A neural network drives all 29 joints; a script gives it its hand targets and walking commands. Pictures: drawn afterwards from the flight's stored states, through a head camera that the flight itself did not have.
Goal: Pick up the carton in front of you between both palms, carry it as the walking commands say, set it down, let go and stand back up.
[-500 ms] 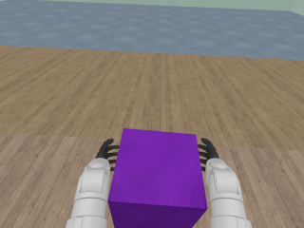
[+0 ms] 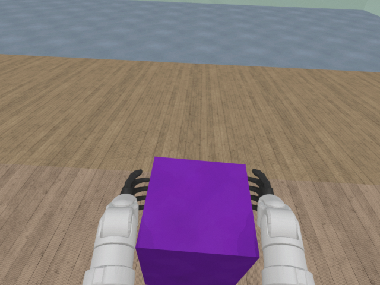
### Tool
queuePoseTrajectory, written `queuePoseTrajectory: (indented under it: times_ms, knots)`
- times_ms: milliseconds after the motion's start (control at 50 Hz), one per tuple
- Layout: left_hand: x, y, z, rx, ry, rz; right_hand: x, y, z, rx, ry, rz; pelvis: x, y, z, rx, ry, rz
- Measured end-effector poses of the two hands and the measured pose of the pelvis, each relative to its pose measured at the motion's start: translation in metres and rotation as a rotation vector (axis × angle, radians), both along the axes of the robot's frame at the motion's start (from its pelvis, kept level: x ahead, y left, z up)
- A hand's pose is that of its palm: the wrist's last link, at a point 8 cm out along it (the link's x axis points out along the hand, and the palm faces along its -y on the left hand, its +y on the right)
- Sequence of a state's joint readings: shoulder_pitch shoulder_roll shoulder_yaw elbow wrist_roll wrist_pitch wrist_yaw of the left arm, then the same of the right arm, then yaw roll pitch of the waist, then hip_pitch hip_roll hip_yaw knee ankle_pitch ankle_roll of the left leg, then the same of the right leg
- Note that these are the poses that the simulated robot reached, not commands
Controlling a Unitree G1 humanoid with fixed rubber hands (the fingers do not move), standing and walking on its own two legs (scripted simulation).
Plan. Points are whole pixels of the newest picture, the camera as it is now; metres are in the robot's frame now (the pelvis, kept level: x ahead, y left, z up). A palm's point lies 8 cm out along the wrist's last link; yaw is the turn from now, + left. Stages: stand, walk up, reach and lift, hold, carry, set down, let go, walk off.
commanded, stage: hold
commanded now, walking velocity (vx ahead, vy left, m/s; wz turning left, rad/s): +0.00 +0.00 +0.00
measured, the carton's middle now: (193, 226) +0.28 +0.00 -0.03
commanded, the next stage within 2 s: carry in 0.30 s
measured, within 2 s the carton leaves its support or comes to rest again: neither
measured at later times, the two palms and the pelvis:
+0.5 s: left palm (138, 189) +0.31 +0.13 +0.06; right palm (272, 193) +0.31 -0.17 +0.06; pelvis +0.03 -0.01 -0.01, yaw -2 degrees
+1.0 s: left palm (153, 124) +0.53 +0.12 +0.09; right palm (259, 130) +0.51 -0.18 +0.09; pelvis +0.25 -0.01 +0.00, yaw -4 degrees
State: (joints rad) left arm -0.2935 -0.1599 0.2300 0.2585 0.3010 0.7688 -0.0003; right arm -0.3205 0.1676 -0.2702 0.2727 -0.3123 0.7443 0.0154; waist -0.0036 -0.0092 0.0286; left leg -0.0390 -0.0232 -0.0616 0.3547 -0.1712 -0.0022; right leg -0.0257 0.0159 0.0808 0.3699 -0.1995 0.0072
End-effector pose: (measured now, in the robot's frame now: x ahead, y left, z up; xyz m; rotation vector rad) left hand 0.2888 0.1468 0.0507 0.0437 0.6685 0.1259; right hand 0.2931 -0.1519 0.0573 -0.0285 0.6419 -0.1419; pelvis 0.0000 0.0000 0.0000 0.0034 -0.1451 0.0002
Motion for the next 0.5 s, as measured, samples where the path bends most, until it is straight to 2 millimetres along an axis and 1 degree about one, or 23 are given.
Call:
queuePoseTrajectory:
  times_ms: [280, 340, 420, 500]
  knots:
    - [-0.001, -0.001, -0.002, 0.008, 0.007, -0.002, 0.001, -0.001, -0.002, -0.006, 0.007, 0.010, 0.005, -0.002, 0.001, 0.000, 0.004, 0.002]
    - [0.001, -0.001, -0.002, 0.008, 0.004, 0.000, 0.002, -0.001, -0.003, 0.002, 0.003, 0.007, 0.006, -0.002, -0.002, 0.001, 0.049, -0.006]
    - [0.009, -0.005, 0.002, 0.005, -0.014, 0.003, 0.009, -0.005, 0.000, 0.014, -0.015, -0.001, 0.013, -0.005, -0.003, 0.007, 0.117, -0.028]
    - [0.026, -0.018, 0.012, -0.008, -0.044, -0.003, 0.019, -0.019, 0.005, 0.035, -0.046, -0.028, 0.028, -0.014, -0.008, -0.003, 0.158, -0.041]
